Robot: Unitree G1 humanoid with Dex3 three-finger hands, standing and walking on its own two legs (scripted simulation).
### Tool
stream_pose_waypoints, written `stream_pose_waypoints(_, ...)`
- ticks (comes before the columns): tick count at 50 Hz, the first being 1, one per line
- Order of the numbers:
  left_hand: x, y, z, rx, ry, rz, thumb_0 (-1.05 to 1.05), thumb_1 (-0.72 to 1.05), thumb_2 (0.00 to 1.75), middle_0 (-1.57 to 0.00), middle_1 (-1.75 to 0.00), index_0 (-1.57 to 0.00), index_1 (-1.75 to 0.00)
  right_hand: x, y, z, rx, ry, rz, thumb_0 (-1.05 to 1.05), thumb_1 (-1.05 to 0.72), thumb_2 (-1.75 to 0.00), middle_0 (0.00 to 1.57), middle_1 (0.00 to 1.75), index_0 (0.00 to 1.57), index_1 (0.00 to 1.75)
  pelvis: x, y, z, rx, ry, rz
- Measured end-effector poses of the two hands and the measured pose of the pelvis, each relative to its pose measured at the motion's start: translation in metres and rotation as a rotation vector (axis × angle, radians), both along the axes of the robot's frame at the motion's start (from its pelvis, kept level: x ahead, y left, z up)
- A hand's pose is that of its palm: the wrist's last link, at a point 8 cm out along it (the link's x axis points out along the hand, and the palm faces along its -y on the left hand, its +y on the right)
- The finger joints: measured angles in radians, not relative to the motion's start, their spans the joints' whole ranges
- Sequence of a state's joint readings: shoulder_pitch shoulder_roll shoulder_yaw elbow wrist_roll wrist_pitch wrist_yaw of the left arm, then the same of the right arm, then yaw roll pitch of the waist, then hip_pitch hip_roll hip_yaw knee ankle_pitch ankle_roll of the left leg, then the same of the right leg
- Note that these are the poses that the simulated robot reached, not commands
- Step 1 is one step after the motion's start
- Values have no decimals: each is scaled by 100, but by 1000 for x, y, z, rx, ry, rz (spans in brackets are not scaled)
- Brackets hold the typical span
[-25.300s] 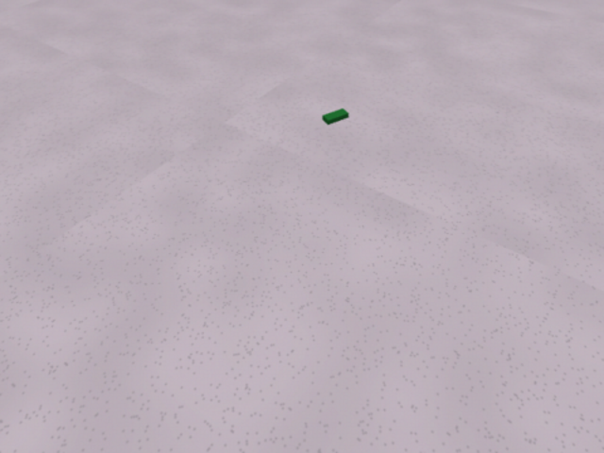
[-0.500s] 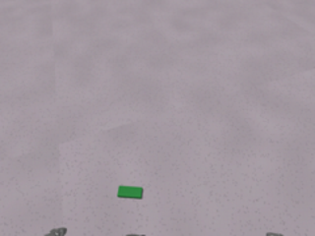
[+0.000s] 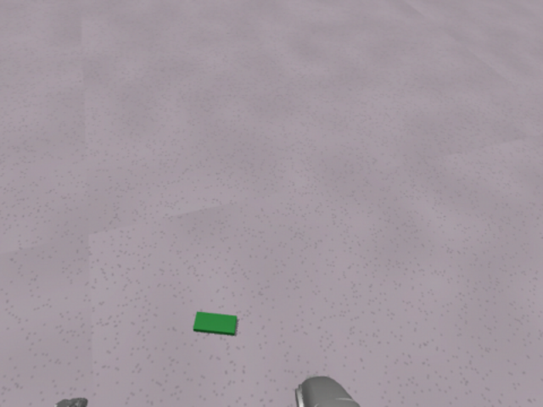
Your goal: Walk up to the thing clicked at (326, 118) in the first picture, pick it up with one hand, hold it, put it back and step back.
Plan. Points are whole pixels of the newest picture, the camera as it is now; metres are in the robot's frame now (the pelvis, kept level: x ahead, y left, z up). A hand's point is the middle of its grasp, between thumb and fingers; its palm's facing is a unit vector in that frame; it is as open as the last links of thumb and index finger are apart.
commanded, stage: walk up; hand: left
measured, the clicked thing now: (215, 323) +0.46 +0.15 -0.75
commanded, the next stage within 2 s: none
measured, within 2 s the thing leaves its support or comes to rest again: neither
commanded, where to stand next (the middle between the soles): +0.06 -0.05 m, yaw -4 degrees
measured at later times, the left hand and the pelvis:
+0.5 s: hand out of the picture +0.12 +0.18 -0.14, palm faces -0.04 -0.93 -0.36, open 7.4 cm; pelvis -0.02 -0.06 -0.01, yaw -1 degrees
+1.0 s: hand out of the picture +0.03 +0.24 -0.15, palm faces -0.11 -0.92 -0.38, open 7.4 cm; pelvis -0.03 -0.04 -0.01, yaw -4 degrees
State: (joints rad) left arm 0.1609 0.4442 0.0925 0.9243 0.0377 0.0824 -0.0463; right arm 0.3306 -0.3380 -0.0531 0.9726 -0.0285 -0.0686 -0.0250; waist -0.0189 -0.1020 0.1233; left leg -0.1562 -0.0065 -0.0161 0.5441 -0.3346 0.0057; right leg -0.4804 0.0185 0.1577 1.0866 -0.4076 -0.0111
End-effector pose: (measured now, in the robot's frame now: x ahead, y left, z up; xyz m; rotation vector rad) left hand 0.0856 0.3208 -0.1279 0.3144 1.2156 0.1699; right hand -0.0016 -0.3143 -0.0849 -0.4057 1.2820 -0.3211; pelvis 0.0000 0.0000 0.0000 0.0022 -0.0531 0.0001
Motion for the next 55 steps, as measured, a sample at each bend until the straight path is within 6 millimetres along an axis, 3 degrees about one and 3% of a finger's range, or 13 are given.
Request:
stream_pose_waypoints(7, 6, -17, -3, 3, 24, -20, 0, 90, 90, -20, -30, -20, -30, -4, -42, 14, -88, -12, -25, 1, -90, -90, 21, 30, 20, 31, 2, -19, -2, 1, -16, -41)
stream_pose_waypoints(13, 22, -58, -5, 22, 1, -67, 0, 90, 90, -20, -30, -20, -30, 23, -78, -18, -50, -57, -19, 1, -90, -90, 21, 30, 20, 30, -1, -45, -19, -9, -17, -64)
stream_pose_waypoints(17, 27, -84, 6, 17, -45, -95, 0, 90, 90, -20, -30, -20, -30, 41, -74, -34, 5, -86, -6, 1, -91, -90, 21, 30, 20, 30, -11, -55, -16, 6, -24, -63)
stream_pose_waypoints(21, 30, -95, 18, 16, -108, -83, 0, 90, 90, -20, -30, -21, -30, 44, -63, -39, 68, -92, 31, 1, -91, -90, 21, 30, 20, 30, -16, -59, -11, 6, -6, -50)
stream_pose_waypoints(26, 25, -88, 26, 32, -186, -54, 0, 90, 90, -20, -30, -21, -30, 35, -52, -46, 103, -40, 70, 0, -91, -90, 21, 30, 20, 30, -16, -57, -12, -17, 1, -19)
stream_pose_waypoints(31, 2, -55, 19, 65, -179, -6, 0, 90, 90, -20, -30, -21, -30, 26, -41, -45, 96, -19, 97, 1, -91, -90, 21, 30, 20, 30, -24, -44, -18, -10, -6, 13)
stream_pose_waypoints(35, -20, -32, 12, 74, -110, 22, 0, 90, 90, -20, -30, -21, -30, 16, -31, -36, 81, -35, 82, 1, -91, -90, 21, 30, 20, 30, -31, -30, -16, 7, -12, -7)
stream_pose_waypoints(41, -51, -16, 12, 79, -20, 37, 0, 90, 90, -20, -30, -21, -30, 17, -22, -18, 61, -64, 78, 1, -91, -90, 21, 30, 20, 30, -38, -25, -5, -18, 13, -19)
stream_pose_waypoints(47, -66, -28, 9, 63, 52, -36, 0, 90, 90, -20, -30, -20, -30, 26, -29, -14, 72, -151, 77, 1, -90, -90, 21, 30, 20, 31, -34, -29, -6, -10, 18, -71)
stream_pose_waypoints(55, -50, -56, 26, 48, -59, -68, 0, 90, 90, -20, -30, -21, -30, 22, -50, -18, 92, -141, 34, 1, -91, -90, 21, 30, 20, 30, -18, -44, -2, -14, -11, -80)
